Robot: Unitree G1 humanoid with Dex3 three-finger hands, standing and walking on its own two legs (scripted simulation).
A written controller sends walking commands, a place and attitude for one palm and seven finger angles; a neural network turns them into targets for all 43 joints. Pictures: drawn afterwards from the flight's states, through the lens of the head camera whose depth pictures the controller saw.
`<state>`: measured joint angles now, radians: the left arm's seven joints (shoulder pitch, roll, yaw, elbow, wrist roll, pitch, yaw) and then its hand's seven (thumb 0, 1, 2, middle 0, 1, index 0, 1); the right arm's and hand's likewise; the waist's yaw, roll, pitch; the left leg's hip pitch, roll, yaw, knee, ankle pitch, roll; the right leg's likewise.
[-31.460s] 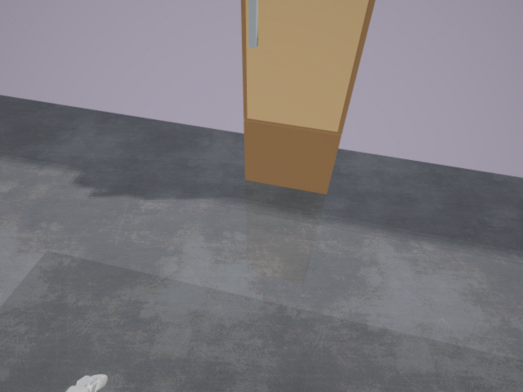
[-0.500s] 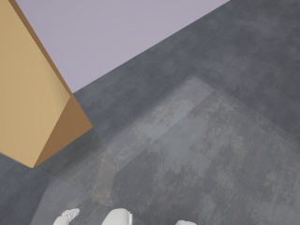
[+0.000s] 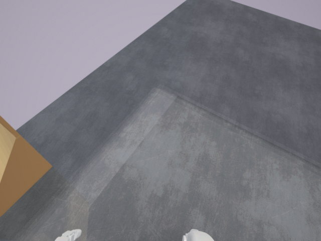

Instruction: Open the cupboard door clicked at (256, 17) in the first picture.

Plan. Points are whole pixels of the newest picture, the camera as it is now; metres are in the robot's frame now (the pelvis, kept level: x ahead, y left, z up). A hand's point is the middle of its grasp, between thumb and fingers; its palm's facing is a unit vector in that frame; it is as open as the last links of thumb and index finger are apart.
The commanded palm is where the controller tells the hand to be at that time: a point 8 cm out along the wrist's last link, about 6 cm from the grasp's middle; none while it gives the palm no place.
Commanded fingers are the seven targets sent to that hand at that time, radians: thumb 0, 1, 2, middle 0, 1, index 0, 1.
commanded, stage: walk to a spot facing it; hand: left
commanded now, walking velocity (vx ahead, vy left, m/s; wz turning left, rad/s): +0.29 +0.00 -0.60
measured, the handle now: out of the picture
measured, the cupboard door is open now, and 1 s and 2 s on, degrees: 39 39 39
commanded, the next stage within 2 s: turn to face it in 1.10 s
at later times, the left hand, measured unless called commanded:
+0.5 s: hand (119, 197) +0.25 +0.14 -0.20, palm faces -0.23 -0.96 -0.14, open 7.4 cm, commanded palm none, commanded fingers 0.00 0.90 0.90 -0.20 -0.30 -0.20 -0.30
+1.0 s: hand (187, 111) +0.62 -0.08 -0.18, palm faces -0.52 -0.83 -0.20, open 7.3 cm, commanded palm none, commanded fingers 0.00 0.90 0.90 -0.20 -0.30 -0.20 -0.30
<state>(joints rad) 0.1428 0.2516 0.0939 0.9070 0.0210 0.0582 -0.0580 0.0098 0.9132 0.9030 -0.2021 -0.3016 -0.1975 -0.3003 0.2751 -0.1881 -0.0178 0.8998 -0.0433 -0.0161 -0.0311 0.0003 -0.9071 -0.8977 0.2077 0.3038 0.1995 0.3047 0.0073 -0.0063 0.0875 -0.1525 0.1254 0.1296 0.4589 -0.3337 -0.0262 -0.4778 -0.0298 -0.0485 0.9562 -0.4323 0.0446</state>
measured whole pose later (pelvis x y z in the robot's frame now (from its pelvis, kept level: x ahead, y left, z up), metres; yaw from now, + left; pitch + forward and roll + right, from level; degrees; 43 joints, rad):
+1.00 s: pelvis +0.39 -0.16 -0.03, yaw -31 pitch -1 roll +1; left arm 0.06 0.21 0.07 0.92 0.01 -0.05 -0.03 0.00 0.91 0.90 -0.20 -0.30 -0.20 -0.30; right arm 0.48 -0.16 -0.02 1.11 -0.01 0.00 -0.01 0.01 -0.91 -0.90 0.21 0.30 0.20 0.30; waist -0.05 -0.01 0.11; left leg -0.17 0.14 0.14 1.13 -0.50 -0.06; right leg -0.43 0.01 -0.13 0.70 -0.25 -0.12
